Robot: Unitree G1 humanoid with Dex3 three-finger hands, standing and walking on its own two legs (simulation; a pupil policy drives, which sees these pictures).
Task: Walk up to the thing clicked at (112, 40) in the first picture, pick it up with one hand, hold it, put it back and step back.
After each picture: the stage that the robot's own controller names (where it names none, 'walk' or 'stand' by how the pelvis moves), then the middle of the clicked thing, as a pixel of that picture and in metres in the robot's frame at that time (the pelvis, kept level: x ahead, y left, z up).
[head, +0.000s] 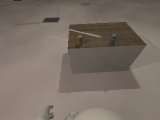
stand; (112, 39) +0.96 -0.21 -0.11
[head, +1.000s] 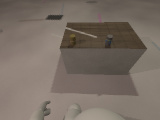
rise first; (108, 40) +0.87 -0.12 -0.08
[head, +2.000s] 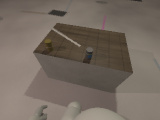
rise first; (88, 53) +0.59 +0.10 -0.08
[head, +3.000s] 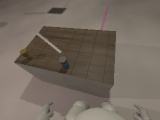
sink last; (64, 62) +0.43 +0.28 -0.09
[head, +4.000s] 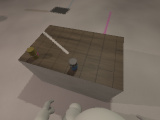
stand; (73, 64) +0.43 +0.18 -0.09
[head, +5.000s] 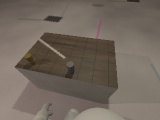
stand; (70, 67) +0.44 +0.20 -0.11
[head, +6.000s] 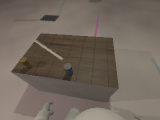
stand; (68, 69) +0.41 +0.22 -0.10
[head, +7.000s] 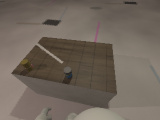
stand; (68, 73) +0.40 +0.22 -0.11
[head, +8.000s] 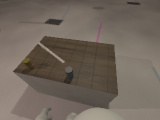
stand; (69, 72) +0.40 +0.21 -0.12
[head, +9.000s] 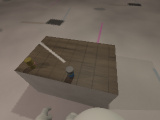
stand; (70, 72) +0.41 +0.20 -0.11
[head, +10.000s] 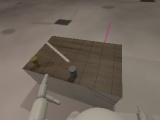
rise first; (73, 72) +0.41 +0.21 -0.11
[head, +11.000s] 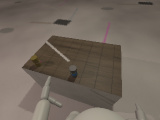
go down; (73, 71) +0.41 +0.20 -0.11
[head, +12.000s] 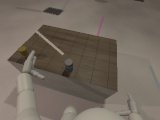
go down; (68, 65) +0.43 +0.18 -0.08
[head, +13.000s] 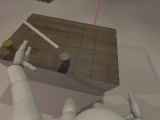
go down; (65, 60) +0.43 +0.19 -0.03
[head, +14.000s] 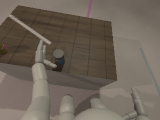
close in; (59, 57) +0.43 +0.20 -0.02
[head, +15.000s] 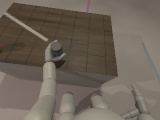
close; (57, 51) +0.46 +0.20 +0.01
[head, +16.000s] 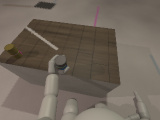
lift; (61, 64) +0.36 +0.19 +0.05
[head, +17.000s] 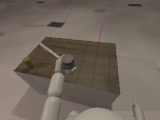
hold; (68, 64) +0.33 +0.16 +0.14
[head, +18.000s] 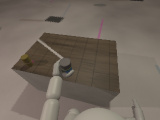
hold; (66, 67) +0.33 +0.18 +0.09
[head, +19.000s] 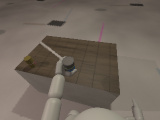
hold; (69, 66) +0.32 +0.16 +0.12
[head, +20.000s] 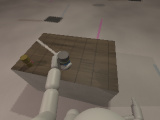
crouch; (64, 61) +0.37 +0.19 +0.11
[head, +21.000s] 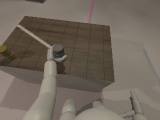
lower; (59, 53) +0.45 +0.20 +0.02
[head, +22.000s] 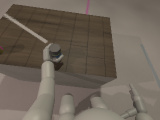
lower; (56, 53) +0.46 +0.20 +0.01
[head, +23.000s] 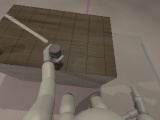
lower; (56, 53) +0.45 +0.20 +0.01
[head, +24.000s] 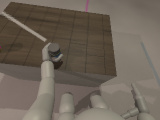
lower; (55, 52) +0.46 +0.20 +0.01
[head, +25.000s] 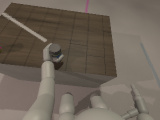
rest; (56, 53) +0.45 +0.20 +0.01
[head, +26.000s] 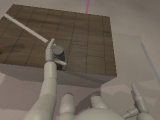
withdraw; (59, 54) +0.45 +0.18 +0.01
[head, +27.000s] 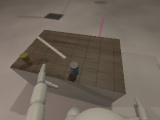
sink last; (74, 68) +0.41 +0.16 -0.05
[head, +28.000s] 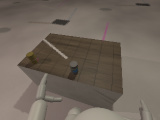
stand; (74, 67) +0.43 +0.18 -0.05
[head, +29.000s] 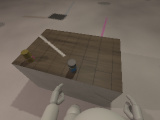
stand; (72, 66) +0.42 +0.18 -0.04
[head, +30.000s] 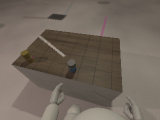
stand; (72, 66) +0.42 +0.19 -0.05
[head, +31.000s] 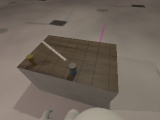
stand; (72, 69) +0.44 +0.19 -0.09
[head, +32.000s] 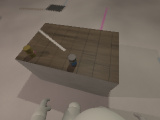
walk; (72, 60) +0.47 +0.19 -0.10
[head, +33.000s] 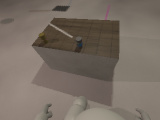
walk; (79, 42) +0.70 +0.20 -0.09
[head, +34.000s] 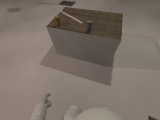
stand; (89, 25) +1.01 +0.12 -0.08
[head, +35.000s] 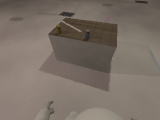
stand; (87, 34) +1.03 +0.13 -0.11
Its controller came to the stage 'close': yes
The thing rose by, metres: 0.22
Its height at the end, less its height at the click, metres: +0.00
